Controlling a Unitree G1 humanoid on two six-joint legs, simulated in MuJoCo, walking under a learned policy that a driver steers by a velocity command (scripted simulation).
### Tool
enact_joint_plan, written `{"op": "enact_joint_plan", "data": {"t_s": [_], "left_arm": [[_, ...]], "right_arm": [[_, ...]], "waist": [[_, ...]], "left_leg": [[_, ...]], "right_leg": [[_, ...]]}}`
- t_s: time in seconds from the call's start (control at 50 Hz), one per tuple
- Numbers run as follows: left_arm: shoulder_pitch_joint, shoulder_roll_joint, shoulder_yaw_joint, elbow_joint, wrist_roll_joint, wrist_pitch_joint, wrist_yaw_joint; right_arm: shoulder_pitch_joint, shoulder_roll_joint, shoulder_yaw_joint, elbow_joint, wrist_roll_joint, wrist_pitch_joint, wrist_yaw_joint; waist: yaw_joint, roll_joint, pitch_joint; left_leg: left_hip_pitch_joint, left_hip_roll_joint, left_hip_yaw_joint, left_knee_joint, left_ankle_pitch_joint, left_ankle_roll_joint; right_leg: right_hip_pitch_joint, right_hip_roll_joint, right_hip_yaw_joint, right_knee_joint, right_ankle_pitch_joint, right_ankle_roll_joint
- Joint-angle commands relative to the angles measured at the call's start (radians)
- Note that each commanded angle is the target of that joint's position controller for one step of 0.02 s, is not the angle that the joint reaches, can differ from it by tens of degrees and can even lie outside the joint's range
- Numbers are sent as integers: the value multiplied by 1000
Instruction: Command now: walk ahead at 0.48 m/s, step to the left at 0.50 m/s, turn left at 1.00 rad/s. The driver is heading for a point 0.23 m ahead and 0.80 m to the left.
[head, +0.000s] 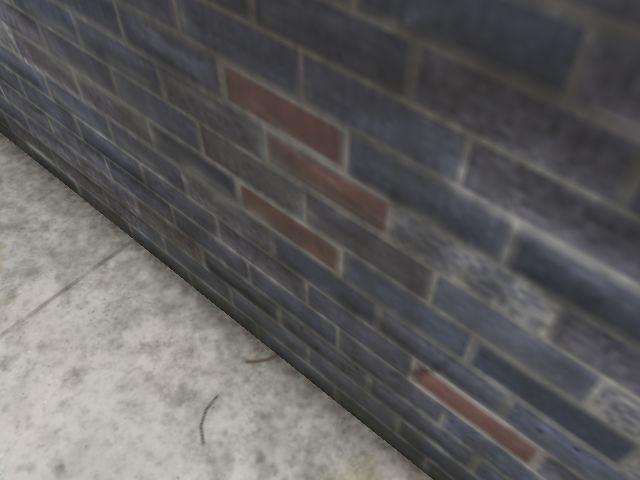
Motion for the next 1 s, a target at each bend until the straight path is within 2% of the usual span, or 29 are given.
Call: {"op": "enact_joint_plan", "data": {"t_s": [0.02,0.06,0.1,0.14,0.16,0.18,0.2,0.22,0.26,0.3,0.36,0.4,0.44,0.48,0.5,0.52,0.54,0.56,0.58,0.62,0.66,0.7,0.8,0.82,0.88,0.92,0.94,0.96,1.0], "left_arm": [[10,82,0,-138,23,-5,-11],[-19,98,-2,-134,19,-11,8],[45,126,-8,-74,2,7,33],[136,147,-4,-44,-28,7,44],[286,179,9,3,-21,2,45],[326,261,35,21,-7,-7,48],[246,323,55,-16,11,3,64],[103,258,40,-22,22,5,75],[-36,166,15,-27,13,-30,67],[45,117,-2,5,14,-52,26],[173,156,-3,32,35,-57,0],[233,157,-11,68,36,-78,-7],[210,224,-2,63,23,-90,-8],[141,295,12,42,8,-87,-17],[107,312,14,18,-5,-80,-22],[43,310,10,-21,-2,-78,-34],[47,149,-36,-90,46,-66,-64],[-47,116,-52,-210,77,-79,-73],[-122,155,-50,-225,93,-84,-79],[-106,142,-61,-207,73,-88,-61],[-17,152,-62,-154,76,-66,-52],[-59,118,-68,-169,85,-38,-53],[-321,93,-81,-247,42,-49,-65],[-326,71,-92,-250,58,-60,-87],[-424,18,-114,-287,42,-81,-106],[-399,30,-116,-276,38,-73,-104],[-409,30,-120,-291,36,-83,-99],[-349,74,-107,-278,31,-89,-85],[-17,172,-67,-176,18,-101,-57]], "right_arm": [[153,-282,-87,-32,25,-21,-17],[33,-191,-58,-50,19,-24,-29],[-92,-92,-26,-127,-12,-5,-25],[-76,-105,-23,-142,-28,-4,-6],[-120,-116,-24,-160,-15,-7,-2],[-103,-54,-7,-169,16,-14,-18],[-119,-94,-1,-218,-7,-7,-8],[-149,-156,-20,-223,-27,-2,-1],[-21,-140,-21,-162,-31,-10,23],[-21,-87,-3,-131,-9,-21,22],[-157,-57,14,-182,16,-14,43],[-347,-26,38,-255,-2,-17,37],[-332,-7,56,-255,-12,-25,34],[-65,-66,33,-158,7,-31,11],[146,-117,6,-85,18,-31,-4],[383,-191,-32,1,13,-32,-21],[344,-338,-79,44,1,-42,-41],[346,-471,-113,3,4,-38,-66],[348,-424,-98,11,2,-45,-84],[282,-362,-85,15,2,-75,-101],[192,-267,-47,-12,-7,-113,-108],[211,-242,-37,28,27,-140,-102],[359,-195,-19,100,39,-166,-101],[382,-191,-21,126,45,-155,-105],[455,-154,-9,171,46,-167,-117],[423,-187,-14,175,35,-169,-126],[444,-219,-18,188,37,-176,-136],[442,-237,-22,203,24,-179,-145],[346,-284,-35,200,-10,-168,-152]], "waist": [[-54,196,-161],[39,89,-127],[83,73,-131],[121,63,-155],[209,13,-208],[226,-284,-256],[209,-390,-182],[131,-252,-30],[5,-153,1],[45,-90,-22],[111,-107,27],[161,-156,113],[134,-185,99],[-12,-229,-49],[-110,-245,-154],[-221,-197,-256],[-134,82,-273],[-104,234,-345],[-89,95,-313],[-15,-22,-182],[61,-73,-127],[90,-5,-63],[6,31,95],[0,27,73],[-50,70,51],[-28,38,-15],[-26,92,-8],[15,99,-37],[185,97,-183]], "left_leg": [[520,189,-516,-435,191,307],[259,102,-417,-443,180,209],[98,18,-374,-486,44,180],[-85,-16,-424,-549,5,73],[-219,-74,-393,-496,-102,-39],[-367,-153,-280,-137,-273,-98],[-415,-66,-198,141,-222,-91],[-412,5,-230,309,-141,-81],[-358,39,-208,506,-55,-53],[-360,35,-144,567,3,-32],[-351,77,-53,397,-36,-34],[-341,102,27,189,-96,-27],[-147,73,92,34,-132,-6],[162,-22,112,-10,-158,43],[373,-65,115,3,-178,68],[670,-90,56,-26,-216,104],[900,18,-222,-211,-413,152],[938,209,-739,-398,-700,227],[880,197,-741,-420,-624,191],[659,181,-670,-464,-421,174],[498,186,-690,-524,-332,161],[392,146,-634,-572,-268,156],[344,52,-486,-639,146,128],[392,27,-441,-635,253,117],[435,59,-429,-639,570,85],[534,55,-391,-615,806,67],[532,95,-401,-541,991,50],[599,124,-411,-442,1179,27],[605,123,-401,-74,1204,25]], "right_leg": [[-559,238,106,457,-136,-56],[-372,183,167,223,-47,-58],[-162,169,148,-98,-82,-67],[143,208,136,-479,-34,-98],[419,196,139,-668,164,-118],[587,-104,397,-750,113,-152],[339,-429,760,-925,-149,-249],[179,-419,713,-950,-104,-248],[181,-216,369,-858,227,-102],[257,-68,134,-776,464,-44],[278,-58,38,-814,554,-77],[237,-86,-8,-894,592,-86],[167,-80,-97,-919,744,-78],[160,-92,-148,-698,1247,-74],[103,-110,-140,-472,1370,-89],[-88,-98,-123,-160,1245,-77],[-493,55,-98,180,327,-36],[-711,182,44,437,-46,-11],[-746,131,207,436,72,-39],[-662,97,217,297,139,-51],[-554,90,234,253,194,-20],[-529,78,254,150,222,5],[-556,156,158,-261,468,21],[-554,181,120,-315,530,1],[-448,220,69,-445,723,-59],[-370,285,39,-496,681,-94],[-298,285,46,-535,662,-112],[-234,308,61,-548,596,-124],[40,297,109,-573,499,-147]]}}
